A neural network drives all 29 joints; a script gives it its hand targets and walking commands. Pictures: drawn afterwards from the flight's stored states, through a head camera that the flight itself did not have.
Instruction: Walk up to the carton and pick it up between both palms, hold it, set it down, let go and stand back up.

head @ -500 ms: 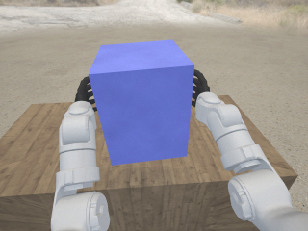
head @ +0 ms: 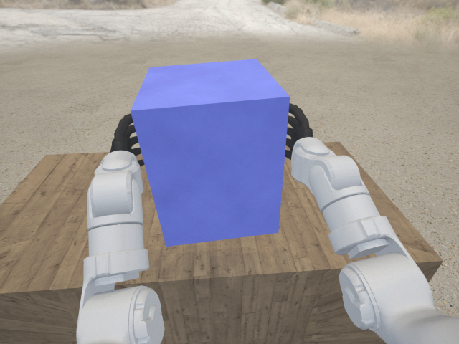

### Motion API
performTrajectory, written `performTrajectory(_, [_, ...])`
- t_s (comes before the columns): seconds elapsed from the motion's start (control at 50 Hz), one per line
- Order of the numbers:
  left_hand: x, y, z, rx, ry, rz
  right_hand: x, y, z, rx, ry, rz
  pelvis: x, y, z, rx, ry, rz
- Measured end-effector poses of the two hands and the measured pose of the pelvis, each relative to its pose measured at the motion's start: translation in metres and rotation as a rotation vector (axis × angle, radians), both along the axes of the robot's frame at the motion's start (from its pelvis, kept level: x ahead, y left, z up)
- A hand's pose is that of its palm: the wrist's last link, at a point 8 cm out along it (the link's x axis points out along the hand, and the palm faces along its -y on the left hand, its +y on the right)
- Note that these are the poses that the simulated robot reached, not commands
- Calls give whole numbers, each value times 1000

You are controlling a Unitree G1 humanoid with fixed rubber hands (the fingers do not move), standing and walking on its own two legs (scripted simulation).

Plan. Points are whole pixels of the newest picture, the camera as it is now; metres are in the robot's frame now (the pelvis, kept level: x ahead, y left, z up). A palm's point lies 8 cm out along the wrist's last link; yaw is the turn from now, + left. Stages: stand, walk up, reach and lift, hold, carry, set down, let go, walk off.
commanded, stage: hold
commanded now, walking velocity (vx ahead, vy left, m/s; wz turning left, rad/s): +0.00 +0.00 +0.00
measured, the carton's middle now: (213, 149) +0.40 +0.01 +0.23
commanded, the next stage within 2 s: none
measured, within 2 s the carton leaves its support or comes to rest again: neither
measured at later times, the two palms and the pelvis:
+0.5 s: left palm (123, 158) +0.36 +0.16 +0.24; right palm (300, 146) +0.36 -0.13 +0.25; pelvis +0.00 +0.00 +0.00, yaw +0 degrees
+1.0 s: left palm (124, 158) +0.36 +0.16 +0.24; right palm (300, 145) +0.36 -0.13 +0.24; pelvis +0.00 +0.00 +0.00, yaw +0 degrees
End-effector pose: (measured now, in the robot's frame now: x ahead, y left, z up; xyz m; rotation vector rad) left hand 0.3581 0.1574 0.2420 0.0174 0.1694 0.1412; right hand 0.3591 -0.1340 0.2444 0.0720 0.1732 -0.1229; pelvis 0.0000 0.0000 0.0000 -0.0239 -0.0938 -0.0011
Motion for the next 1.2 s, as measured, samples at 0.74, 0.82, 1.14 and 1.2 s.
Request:
performTrajectory(0.74, [0, 0, 1, 3, 3, -1, 0, 0, 1, -5, 4, 0, -2, 0, 0, 0, 7, 0])
performTrajectory(0.82, [0, 0, 0, 2, 4, -2, 0, 0, 1, -5, 5, 0, -2, -1, 0, 0, 9, 1])
performTrajectory(1.14, [1, 0, 0, 2, 3, -1, 1, 0, 0, -6, 4, 1, -1, -1, 0, -1, 8, 1])
performTrajectory(1.2, [1, 0, 0, 1, 3, -1, 1, 0, 0, -5, 4, 1, -1, 0, 0, -1, 8, 1])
